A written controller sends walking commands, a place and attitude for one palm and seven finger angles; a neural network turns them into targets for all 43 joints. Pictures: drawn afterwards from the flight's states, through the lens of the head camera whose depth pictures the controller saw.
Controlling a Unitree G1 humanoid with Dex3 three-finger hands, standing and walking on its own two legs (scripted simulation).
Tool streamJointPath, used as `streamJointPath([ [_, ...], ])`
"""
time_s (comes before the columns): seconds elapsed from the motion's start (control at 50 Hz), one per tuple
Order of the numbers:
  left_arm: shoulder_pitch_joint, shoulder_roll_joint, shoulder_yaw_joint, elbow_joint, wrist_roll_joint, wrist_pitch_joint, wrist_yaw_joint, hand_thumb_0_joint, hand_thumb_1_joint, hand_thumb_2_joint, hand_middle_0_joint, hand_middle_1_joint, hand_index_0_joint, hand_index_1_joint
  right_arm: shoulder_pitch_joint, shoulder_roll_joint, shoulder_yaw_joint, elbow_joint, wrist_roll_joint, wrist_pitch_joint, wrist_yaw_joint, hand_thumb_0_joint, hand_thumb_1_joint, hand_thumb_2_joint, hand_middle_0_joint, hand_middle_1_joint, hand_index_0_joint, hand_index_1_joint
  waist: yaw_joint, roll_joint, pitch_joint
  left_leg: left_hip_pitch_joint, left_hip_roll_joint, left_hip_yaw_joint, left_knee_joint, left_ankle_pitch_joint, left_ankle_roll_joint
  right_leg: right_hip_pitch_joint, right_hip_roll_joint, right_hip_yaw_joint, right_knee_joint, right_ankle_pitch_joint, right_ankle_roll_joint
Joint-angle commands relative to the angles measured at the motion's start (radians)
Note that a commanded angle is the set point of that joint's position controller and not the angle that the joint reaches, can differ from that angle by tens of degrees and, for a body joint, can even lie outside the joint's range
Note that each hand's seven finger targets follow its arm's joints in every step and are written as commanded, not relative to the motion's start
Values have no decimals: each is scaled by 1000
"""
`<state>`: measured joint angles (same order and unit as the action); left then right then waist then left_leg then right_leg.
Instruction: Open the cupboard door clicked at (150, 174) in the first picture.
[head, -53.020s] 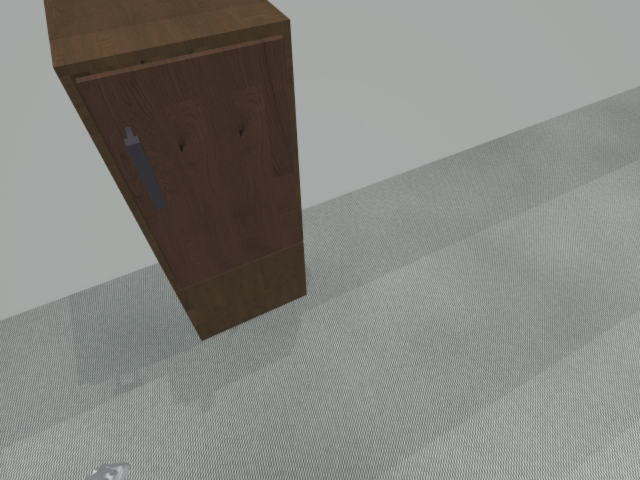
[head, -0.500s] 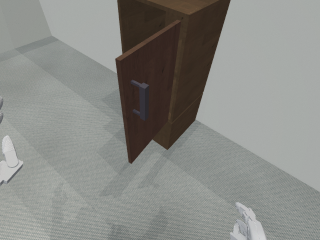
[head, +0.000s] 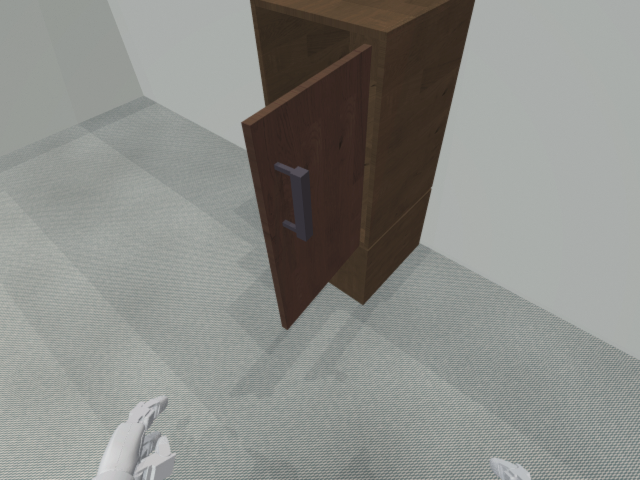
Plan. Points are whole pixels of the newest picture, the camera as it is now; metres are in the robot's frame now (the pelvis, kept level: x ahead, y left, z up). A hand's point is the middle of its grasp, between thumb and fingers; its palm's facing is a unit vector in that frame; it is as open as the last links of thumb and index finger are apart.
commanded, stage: let the arm hang, fingers relaxed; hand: left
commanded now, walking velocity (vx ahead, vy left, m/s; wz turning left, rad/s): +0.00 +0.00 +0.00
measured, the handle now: (293, 202) +0.58 +0.07 +0.01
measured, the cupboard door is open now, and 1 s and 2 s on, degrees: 96 96 96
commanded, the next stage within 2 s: look to check the result in 0.92 s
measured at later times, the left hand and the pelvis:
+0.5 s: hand out of the picture -0.04 +0.17 -0.16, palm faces +0.03 -0.97 -0.22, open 7.4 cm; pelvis +0.00 -0.01 +0.02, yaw +0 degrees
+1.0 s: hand out of the picture +0.00 +0.15 -0.16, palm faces +0.04 -0.98 -0.19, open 7.4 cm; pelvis +0.01 -0.02 +0.02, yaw +0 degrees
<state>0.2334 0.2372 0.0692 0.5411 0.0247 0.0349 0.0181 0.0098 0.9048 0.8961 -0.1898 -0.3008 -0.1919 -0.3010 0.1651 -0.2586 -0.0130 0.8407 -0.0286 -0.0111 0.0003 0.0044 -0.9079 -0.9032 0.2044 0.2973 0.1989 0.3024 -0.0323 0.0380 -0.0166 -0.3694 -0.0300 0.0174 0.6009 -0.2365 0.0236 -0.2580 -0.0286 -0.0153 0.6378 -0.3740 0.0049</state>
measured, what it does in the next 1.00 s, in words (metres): stands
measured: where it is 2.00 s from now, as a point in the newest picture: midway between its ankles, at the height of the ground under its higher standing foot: outside the picture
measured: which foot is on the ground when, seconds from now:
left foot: down 0.00-1.00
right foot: down 0.00-1.00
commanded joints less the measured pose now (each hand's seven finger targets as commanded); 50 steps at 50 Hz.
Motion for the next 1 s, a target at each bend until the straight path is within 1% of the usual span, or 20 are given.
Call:
streamJointPath([
  [0.0, -16, 127, -17, 143, -6, -41, 4, 0, 900, 900, -200, -300, -200, -300, 26, -52, -16, -4, -5, 12, -5, 0, -900, -900, 200, 300, 200, 300, 0, -140, 35, 127, 56, -42, -60, 119, -10, -51, -140, 127, -264, 254, -94],
  [0.02, -14, 115, -25, 199, -11, -42, 6, 0, 900, 900, -200, -300, -200, -300, 41, -48, -10, 26, -3, 10, -7, 0, -900, -900, 200, 300, 200, 300, -1, -41, 23, 153, 77, -66, -109, 203, -8, -24, -102, 96, -229, 267, -73],
  [0.04, 6, 98, -29, 253, -15, -42, 8, 0, 900, 900, -200, -300, -200, -300, 46, -50, -5, 57, -1, 6, -12, 0, -900, -900, 200, 300, 200, 300, 12, 50, 6, 156, 97, -99, -150, 248, 2, 21, -71, 79, -210, 251, -54],
  [0.06, 39, 100, -31, 303, -16, -42, 9, 0, 900, 900, -200, -300, -200, -300, 43, -56, -4, 76, 4, 5, -18, 0, -900, -900, 200, 300, 200, 300, 29, 81, 1, 147, 109, -116, -163, 261, 10, 58, -59, 73, -222, 237, -45],
  [0.08, 66, 59, -13, 336, -12, -42, 13, 0, 900, 900, -200, -300, -200, -300, 48, -36, -9, 92, -1, 3, -24, 0, -900, -900, 200, 300, 200, 300, 32, 107, -13, 145, 116, -120, -171, 252, 16, 86, -57, 61, -234, 237, -48],
  [0.1, 74, 53, -12, 362, -14, -41, 14, 0, 900, 900, -200, -300, -200, -300, 61, -28, -9, 109, -1, 6, -27, 0, -900, -900, 200, 300, 200, 300, 34, 124, -17, 140, 115, -122, -182, 219, 17, 104, -57, 55, -243, 225, -51],
  [0.14, 77, 52, -22, 415, -19, -41, 11, 0, 900, 900, -200, -300, -200, -300, 77, -17, -9, 143, 3, 12, -30, 0, -900, -900, 200, 300, 200, 300, 33, 102, -10, 150, 113, -119, -195, 159, 14, 102, -60, 58, -271, 197, -58],
  [0.16, 75, 49, -25, 434, -18, -42, 12, 0, 900, 900, -200, -300, -200, -300, 91, -19, -12, 153, 6, 15, -32, 0, -900, -900, 200, 300, 200, 300, 30, 32, 9, 154, 116, -122, -193, 156, 14, 90, -56, 55, -286, 195, -58],
  [0.18, 74, 43, -31, 455, -19, -43, 12, 0, 900, 900, -200, -300, -200, -300, 104, -15, -13, 170, 7, 18, -32, 0, -900, -900, 200, 300, 200, 300, 25, -6, 13, 166, 117, -116, -196, 152, 13, 84, -61, 54, -297, 194, -59],
  [0.22, 79, 36, -36, 490, -21, -43, 13, 0, 900, 900, -200, -300, -200, -300, 128, -10, -13, 201, 8, 19, -34, 0, -900, -900, 200, 300, 200, 300, 22, -4, 28, 184, 117, -111, -205, 150, 12, 70, -60, 52, -305, 183, -58],
  [0.34, 113, 23, -44, 560, -22, -39, 16, 0, 900, 900, -200, -300, -200, -300, 160, 12, -10, 251, 9, 26, -36, 0, -900, -900, 200, 300, 200, 300, 23, -58, 96, 169, 115, -103, -239, 68, 11, 33, -56, 52, -329, 97, -59],
  [0.36, 123, 19, -44, 566, -22, -41, 17, 0, 900, 900, -200, -300, -200, -300, 163, 13, -10, 251, 10, 27, -37, 0, -900, -900, 200, 300, 200, 300, 23, -64, 88, 178, 114, -100, -236, 66, 12, 29, -55, 53, -332, 86, -60],
  [0.42, 133, 13, -45, 579, -22, -41, 19, 0, 900, 900, -200, -300, -200, -300, 172, 25, -9, 265, 9, 26, -37, 0, -900, -900, 200, 300, 200, 300, 22, -46, 90, 182, 115, -97, -243, 64, 11, 23, -57, 55, -326, 87, -59],
  [0.48, 144, 0, -47, 589, -21, -41, 22, 0, 900, 900, -200, -300, -200, -300, 173, 36, -9, 271, 8, 28, -37, 0, -900, -900, 200, 300, 200, 300, 21, -45, 121, 170, 109, -97, -245, 40, 10, 0, -53, 62, -331, 60, -60],
  [0.56, 155, -12, -46, 592, -20, -45, 24, 0, 900, 900, -200, -300, -200, -300, 177, 45, -9, 273, 9, 25, -38, 0, -900, -900, 200, 300, 200, 300, 25, -58, 112, 173, 110, -88, -233, 67, 10, 6, -54, 61, -327, 82, -58],
  [0.64, 151, -20, -44, 592, -20, -45, 24, 0, 900, 900, -200, -300, -200, -300, 174, 49, -8, 277, 7, 21, -39, 0, -900, -900, 200, 300, 200, 300, 22, -25, 118, 171, 111, -91, -240, 75, 9, 6, -54, 65, -319, 103, -56],
  [0.72, 145, -24, -40, 590, -19, -46, 24, 0, 900, 900, -200, -300, -200, -300, 179, 55, -8, 277, 6, 19, -40, 0, -900, -900, 200, 300, 200, 300, 23, -27, 134, 152, 110, -95, -243, 77, 8, 11, -52, 62, -319, 106, -57],
  [0.84, 145, -23, -40, 587, -19, -46, 23, 0, 900, 900, -200, -300, -200, -300, 175, 50, -8, 273, 6, 18, -41, 0, -900, -900, 200, 300, 200, 300, 24, -24, 132, 155, 113, -92, -243, 79, 7, 18, -53, 62, -321, 116, -55],
  [0.9, 141, -23, -38, 584, -20, -47, 23, 0, 900, 900, -200, -300, -200, -300, 177, 49, -9, 270, 6, 16, -42, 0, -900, -900, 200, 300, 200, 300, 24, -20, 104, 171, 114, -92, -236, 107, 8, 35, -54, 64, -317, 136, -56],
  [0.98, 140, -20, -38, 584, -20, -49, 24, 0, 900, 900, -200, -300, -200, -300, 172, 47, -9, 271, 8, 15, -42, 0, -900, -900, 200, 300, 200, 300, 25, -43, 96, 186, 116, -89, -224, 155, 8, 45, -56, 59, -316, 173, -53],
])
